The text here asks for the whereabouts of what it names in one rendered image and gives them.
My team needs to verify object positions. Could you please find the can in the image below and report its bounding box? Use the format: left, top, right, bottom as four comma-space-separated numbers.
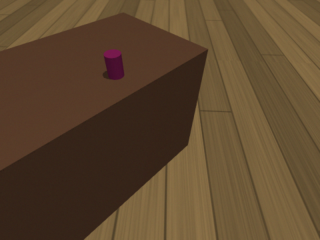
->
103, 49, 125, 80

